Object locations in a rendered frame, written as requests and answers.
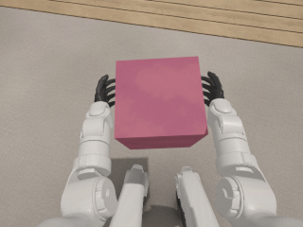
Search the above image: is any left robot forearm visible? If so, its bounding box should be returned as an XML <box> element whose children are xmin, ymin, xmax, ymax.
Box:
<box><xmin>61</xmin><ymin>101</ymin><xmax>114</xmax><ymax>213</ymax></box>

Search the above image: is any right robot forearm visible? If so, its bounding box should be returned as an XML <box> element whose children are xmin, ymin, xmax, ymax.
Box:
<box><xmin>206</xmin><ymin>98</ymin><xmax>270</xmax><ymax>186</ymax></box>

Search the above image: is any robot left hand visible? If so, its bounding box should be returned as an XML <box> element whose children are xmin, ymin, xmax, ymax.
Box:
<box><xmin>94</xmin><ymin>75</ymin><xmax>116</xmax><ymax>108</ymax></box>

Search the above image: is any robot left thigh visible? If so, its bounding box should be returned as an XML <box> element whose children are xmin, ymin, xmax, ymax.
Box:
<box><xmin>109</xmin><ymin>168</ymin><xmax>150</xmax><ymax>227</ymax></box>

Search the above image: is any right robot foot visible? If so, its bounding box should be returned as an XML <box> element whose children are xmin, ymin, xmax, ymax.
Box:
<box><xmin>176</xmin><ymin>193</ymin><xmax>187</xmax><ymax>227</ymax></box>

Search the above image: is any left robot upper arm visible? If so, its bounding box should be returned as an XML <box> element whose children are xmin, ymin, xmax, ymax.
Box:
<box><xmin>35</xmin><ymin>176</ymin><xmax>118</xmax><ymax>227</ymax></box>

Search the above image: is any carton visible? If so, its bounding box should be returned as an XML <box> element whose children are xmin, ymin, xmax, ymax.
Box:
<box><xmin>114</xmin><ymin>56</ymin><xmax>208</xmax><ymax>149</ymax></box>

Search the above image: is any right robot upper arm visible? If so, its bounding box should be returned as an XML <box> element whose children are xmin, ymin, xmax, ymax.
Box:
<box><xmin>214</xmin><ymin>175</ymin><xmax>303</xmax><ymax>227</ymax></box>

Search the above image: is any robot right hand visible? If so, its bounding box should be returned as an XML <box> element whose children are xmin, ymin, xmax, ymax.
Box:
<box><xmin>201</xmin><ymin>71</ymin><xmax>224</xmax><ymax>107</ymax></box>

